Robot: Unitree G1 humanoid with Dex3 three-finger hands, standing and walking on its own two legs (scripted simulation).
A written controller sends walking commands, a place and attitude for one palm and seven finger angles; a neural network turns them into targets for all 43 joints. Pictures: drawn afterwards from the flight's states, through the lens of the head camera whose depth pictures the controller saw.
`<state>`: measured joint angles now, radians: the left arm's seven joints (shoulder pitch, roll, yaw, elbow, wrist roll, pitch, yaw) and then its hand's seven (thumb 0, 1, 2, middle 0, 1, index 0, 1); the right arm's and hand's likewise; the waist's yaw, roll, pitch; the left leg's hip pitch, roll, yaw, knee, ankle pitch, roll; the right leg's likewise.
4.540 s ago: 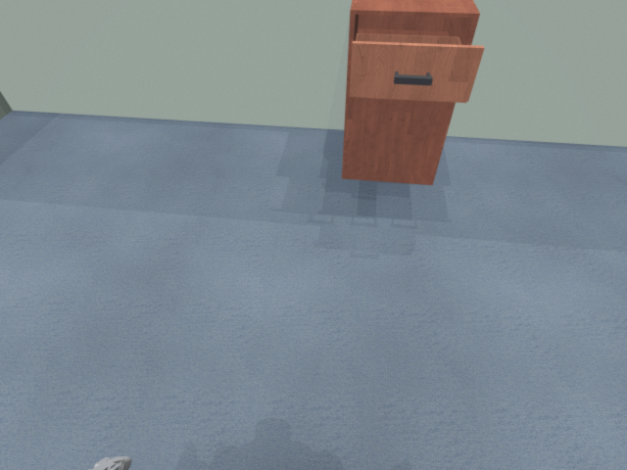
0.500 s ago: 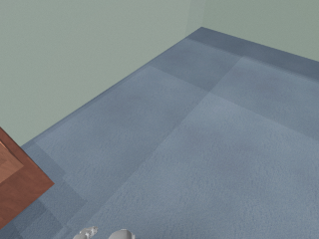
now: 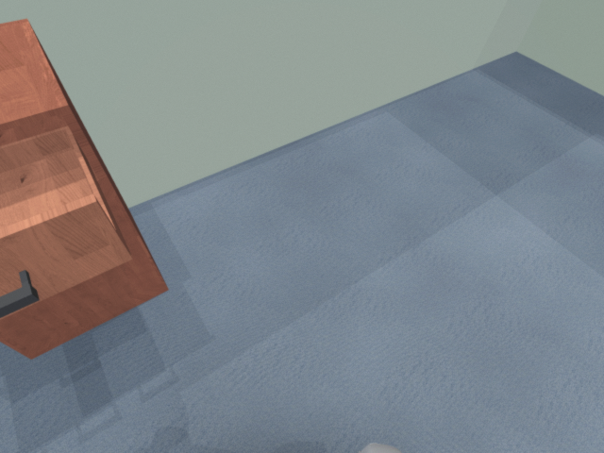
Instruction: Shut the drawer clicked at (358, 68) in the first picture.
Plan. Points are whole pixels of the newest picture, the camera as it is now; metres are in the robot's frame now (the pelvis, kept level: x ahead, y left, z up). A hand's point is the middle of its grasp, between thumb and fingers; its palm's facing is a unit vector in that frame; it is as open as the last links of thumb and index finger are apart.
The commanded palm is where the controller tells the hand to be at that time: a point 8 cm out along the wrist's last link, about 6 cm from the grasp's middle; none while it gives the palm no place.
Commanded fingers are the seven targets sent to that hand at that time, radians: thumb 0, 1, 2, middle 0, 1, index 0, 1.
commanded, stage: turn to face it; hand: left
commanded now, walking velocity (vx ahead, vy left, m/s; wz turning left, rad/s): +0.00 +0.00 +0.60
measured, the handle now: out of the picture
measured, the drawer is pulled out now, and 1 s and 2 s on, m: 0.27 0.27 0.27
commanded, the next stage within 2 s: take the last steps up to it in 0.86 s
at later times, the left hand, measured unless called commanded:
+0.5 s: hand out of the picture -0.03 +0.14 -0.16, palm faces +0.34 -0.90 -0.26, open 7.4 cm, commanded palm none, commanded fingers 0.00 0.90 0.90 -0.20 -0.30 -0.20 -0.30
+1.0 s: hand out of the picture -0.07 +0.17 -0.16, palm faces +0.51 -0.81 -0.29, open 7.4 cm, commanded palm none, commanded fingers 0.00 0.90 0.90 -0.20 -0.30 -0.20 -0.30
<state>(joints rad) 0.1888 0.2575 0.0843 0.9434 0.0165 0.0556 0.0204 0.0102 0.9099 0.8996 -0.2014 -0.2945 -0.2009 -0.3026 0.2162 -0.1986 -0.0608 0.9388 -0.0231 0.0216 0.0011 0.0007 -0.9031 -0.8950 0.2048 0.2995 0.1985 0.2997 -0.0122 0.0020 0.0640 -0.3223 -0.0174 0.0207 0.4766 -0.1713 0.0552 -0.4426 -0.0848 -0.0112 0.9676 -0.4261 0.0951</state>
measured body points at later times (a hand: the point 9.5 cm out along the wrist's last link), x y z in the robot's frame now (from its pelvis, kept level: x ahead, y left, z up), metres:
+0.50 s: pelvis -0.02 -0.06 +0.00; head +0.02 -0.06 +0.45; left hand -0.05 +0.19 -0.14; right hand +0.16 -0.28 -0.15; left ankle -0.08 +0.08 -0.69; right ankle +0.00 -0.17 -0.74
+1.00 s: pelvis -0.03 -0.05 -0.01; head +0.00 -0.06 +0.44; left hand -0.09 +0.21 -0.14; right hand +0.16 -0.22 -0.17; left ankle -0.08 +0.07 -0.74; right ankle +0.03 -0.14 -0.74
